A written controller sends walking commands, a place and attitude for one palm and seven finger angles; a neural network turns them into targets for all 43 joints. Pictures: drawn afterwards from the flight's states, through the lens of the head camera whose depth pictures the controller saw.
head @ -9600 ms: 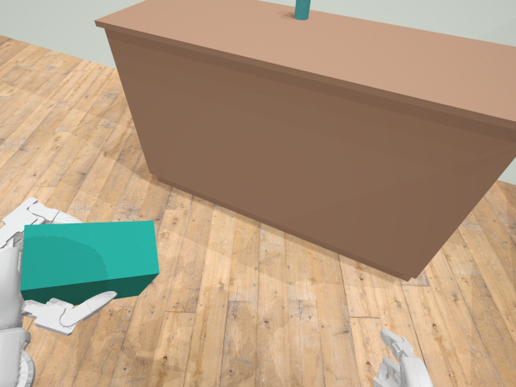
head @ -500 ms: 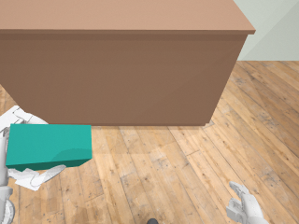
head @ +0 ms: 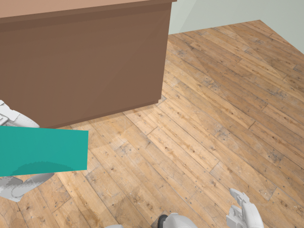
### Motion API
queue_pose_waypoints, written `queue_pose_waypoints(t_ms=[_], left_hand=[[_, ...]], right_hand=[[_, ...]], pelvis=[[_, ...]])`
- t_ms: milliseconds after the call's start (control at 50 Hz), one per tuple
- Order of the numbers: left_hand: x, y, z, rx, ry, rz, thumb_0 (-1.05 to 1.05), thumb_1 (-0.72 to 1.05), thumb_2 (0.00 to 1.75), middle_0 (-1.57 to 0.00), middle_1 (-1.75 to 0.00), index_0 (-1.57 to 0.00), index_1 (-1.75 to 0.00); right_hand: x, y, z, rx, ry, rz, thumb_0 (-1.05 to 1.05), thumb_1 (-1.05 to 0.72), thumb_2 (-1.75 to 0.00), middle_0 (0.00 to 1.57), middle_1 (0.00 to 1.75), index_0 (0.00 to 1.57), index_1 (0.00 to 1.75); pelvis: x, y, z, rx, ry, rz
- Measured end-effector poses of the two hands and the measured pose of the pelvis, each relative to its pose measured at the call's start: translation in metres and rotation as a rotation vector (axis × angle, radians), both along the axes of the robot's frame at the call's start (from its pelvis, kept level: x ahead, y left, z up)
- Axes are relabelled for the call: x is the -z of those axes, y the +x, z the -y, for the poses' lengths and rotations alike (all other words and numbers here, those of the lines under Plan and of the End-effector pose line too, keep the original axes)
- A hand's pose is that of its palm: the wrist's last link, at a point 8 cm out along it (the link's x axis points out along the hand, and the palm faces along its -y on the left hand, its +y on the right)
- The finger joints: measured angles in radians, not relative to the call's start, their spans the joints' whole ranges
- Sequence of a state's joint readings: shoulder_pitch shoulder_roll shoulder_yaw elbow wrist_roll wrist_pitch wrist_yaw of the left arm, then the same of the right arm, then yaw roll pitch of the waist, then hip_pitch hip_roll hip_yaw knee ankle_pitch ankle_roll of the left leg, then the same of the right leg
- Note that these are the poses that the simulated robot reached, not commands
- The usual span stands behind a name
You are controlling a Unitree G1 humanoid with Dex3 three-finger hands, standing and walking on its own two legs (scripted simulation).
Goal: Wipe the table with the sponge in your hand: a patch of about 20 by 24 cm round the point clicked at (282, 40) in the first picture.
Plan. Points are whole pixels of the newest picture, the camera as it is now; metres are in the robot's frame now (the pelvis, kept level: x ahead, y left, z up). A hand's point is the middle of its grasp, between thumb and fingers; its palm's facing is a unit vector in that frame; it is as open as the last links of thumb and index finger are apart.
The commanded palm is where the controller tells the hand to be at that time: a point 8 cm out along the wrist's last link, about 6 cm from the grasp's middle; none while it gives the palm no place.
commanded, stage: take the last steps up to it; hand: left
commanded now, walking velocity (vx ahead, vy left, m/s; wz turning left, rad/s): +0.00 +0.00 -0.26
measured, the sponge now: (51, 151) +0.23 +0.19 +0.16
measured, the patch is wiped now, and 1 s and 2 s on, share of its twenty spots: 0.00 0.00 0.00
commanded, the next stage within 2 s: none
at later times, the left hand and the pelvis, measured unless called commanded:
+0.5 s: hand (32, 156) +0.21 +0.20 +0.19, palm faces +0.33 -0.80 -0.50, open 10.5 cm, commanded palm +0.16 +0.25 +0.19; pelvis -0.01 -0.03 +0.02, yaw -2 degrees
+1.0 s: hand (21, 122) +0.28 +0.24 +0.18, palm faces +0.40 -0.78 -0.47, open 10.5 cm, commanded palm +0.22 +0.29 +0.19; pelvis +0.06 +0.01 +0.01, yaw +1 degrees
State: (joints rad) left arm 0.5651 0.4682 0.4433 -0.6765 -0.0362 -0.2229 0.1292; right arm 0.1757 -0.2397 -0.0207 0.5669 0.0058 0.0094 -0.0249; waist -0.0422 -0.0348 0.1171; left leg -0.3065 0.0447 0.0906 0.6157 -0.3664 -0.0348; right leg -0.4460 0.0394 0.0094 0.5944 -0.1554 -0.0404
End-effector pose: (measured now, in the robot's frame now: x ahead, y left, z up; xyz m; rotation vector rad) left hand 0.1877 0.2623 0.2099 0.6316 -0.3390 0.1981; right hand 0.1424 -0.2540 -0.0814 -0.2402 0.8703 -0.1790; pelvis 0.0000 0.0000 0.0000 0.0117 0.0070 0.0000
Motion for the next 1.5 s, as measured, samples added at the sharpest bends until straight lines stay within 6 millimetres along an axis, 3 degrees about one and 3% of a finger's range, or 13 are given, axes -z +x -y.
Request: queue_pose_waypoints(t_ms=[140, 260, 340, 520, 620, 700, 860, 960, 1120, 1220, 1280, 1360, 1500], left_hand=[[0.005, -0.007, -0.007, -0.094, -0.075, -0.003, -0.01, -0.53, 1.0, -0.68, -1.35, -0.7, -1.35], [0.02, -0.005, 0.032, -0.079, -0.122, -0.01, -0.01, -0.53, 1.0, -0.68, -1.35, -0.7, -1.35], [0.013, -0.004, 0.047, -0.035, -0.133, -0.009, -0.01, -0.53, 1.0, -0.68, -1.35, -0.7, -1.35], [0.0, -0.014, 0.02, -0.101, -0.072, -0.037, -0.01, -0.53, 1.0, -0.68, -1.36, -0.7, -1.35], [0.011, -0.006, -0.006, -0.136, -0.13, 0.016, -0.01, -0.53, 1.0, -0.68, -1.36, -0.7, -1.35], [0.017, 0.01, -0.018, -0.136, -0.137, 0.036, -0.01, -0.53, 1.0, -0.68, -1.36, -0.7, -1.35], [-0.002, 0.03, -0.005, -0.097, -0.059, 0.03, -0.01, -0.53, 1.0, -0.68, -1.36, -0.7, -1.35], [0.005, 0.042, -0.012, -0.138, -0.073, 0.008, -0.01, -0.53, 1.0, -0.68, -1.36, -0.7, -1.35], [0.013, 0.069, -0.038, -0.17, -0.107, -0.072, -0.01, -0.53, 1.0, -0.68, -1.36, -0.7, -1.35], [0.01, 0.095, -0.064, -0.121, -0.094, 0.002, -0.01, -0.53, 1.0, -0.68, -1.36, -0.7, -1.35], [0.012, 0.118, -0.082, -0.098, -0.077, 0.07, -0.01, -0.53, 1.0, -0.68, -1.36, -0.7, -1.35], [0.008, 0.143, -0.098, -0.105, -0.08, 0.063, -0.01, -0.53, 1.0, -0.68, -1.36, -0.7, -1.35], [-0.006, 0.158, -0.085, -0.077, -0.063, 0.025, -0.01, -0.53, 1.0, -0.68, -1.36, -0.7, -1.35]], right_hand=[[-0.012, -0.022, 0.008, 0.063, 0.017, 0.057, 0.01, -0.91, -0.89, 0.2, 0.3, 0.2, 0.3], [0.005, -0.025, 0.011, 0.048, 0.079, 0.098, 0.01, -0.9, -0.89, 0.2, 0.3, 0.2, 0.3], [0.009, -0.03, 0.018, 0.053, 0.085, 0.049, 0.01, -0.9, -0.89, 0.21, 0.3, 0.21, 0.3], [-0.006, -0.029, 0.026, 0.048, 0.026, -0.006, 0.01, -0.9, -0.89, 0.21, 0.3, 0.2, 0.3], [-0.006, -0.008, 0.016, 0.027, -0.038, 0.023, 0.01, -0.9, -0.89, 0.2, 0.3, 0.2, 0.3], [-0.006, 0.013, -0.008, 0.035, 0.0, 0.079, 0.01, -0.9, -0.89, 0.2, 0.3, 0.2, 0.3], [0.006, 0.049, -0.052, -0.023, 0.152, 0.13, 0.01, -0.9, -0.89, 0.21, 0.3, 0.21, 0.3], [0.024, 0.066, -0.051, -0.059, 0.16, 0.043, 0.01, -0.9, -0.89, 0.21, 0.3, 0.21, 0.3], [0.0, 0.093, -0.038, -0.06, 0.044, -0.02, 0.01, -0.9, -0.89, 0.21, 0.3, 0.21, 0.3], [-0.01, 0.123, -0.047, -0.035, -0.045, 0.036, 0.01, -0.9, -0.89, 0.2, 0.3, 0.2, 0.3], [-0.009, 0.142, -0.064, 0.006, -0.041, 0.092, 0.01, -0.9, -0.89, 0.2, 0.3, 0.2, 0.3], [-0.011, 0.16, -0.098, 0.012, 0.043, 0.123, 0.01, -0.91, -0.89, 0.2, 0.3, 0.2, 0.3], [0.0, 0.179, -0.138, -0.034, 0.155, 0.108, 0.01, -0.9, -0.89, 0.21, 0.3, 0.21, 0.3]], pelvis=[[-0.011, -0.005, 0.008, 0.054, -0.03, 0.013], [-0.001, -0.01, 0.031, 0.063, -0.027, 0.018], [-0.006, -0.014, 0.036, 0.045, -0.013, 0.025], [-0.021, -0.004, 0.026, 0.026, 0.023, -0.001], [-0.01, 0.009, 0.004, 0.012, 0.002, 0.01], [-0.006, 0.015, -0.004, 0.012, 0.011, 0.026], [-0.006, 0.041, -0.002, 0.006, 0.003, 0.011], [-0.004, 0.057, -0.003, -0.016, 0.003, 0.021], [-0.02, 0.087, -0.025, -0.032, 0.034, -0.002], [-0.009, 0.113, -0.056, -0.016, 0.016, 0.0], [0.0, 0.123, -0.07, -0.009, 0.017, 0.015], [-0.005, 0.137, -0.077, -0.004, -0.001, -0.001], [-0.012, 0.169, -0.081, 0.001, -0.009, -0.016]])
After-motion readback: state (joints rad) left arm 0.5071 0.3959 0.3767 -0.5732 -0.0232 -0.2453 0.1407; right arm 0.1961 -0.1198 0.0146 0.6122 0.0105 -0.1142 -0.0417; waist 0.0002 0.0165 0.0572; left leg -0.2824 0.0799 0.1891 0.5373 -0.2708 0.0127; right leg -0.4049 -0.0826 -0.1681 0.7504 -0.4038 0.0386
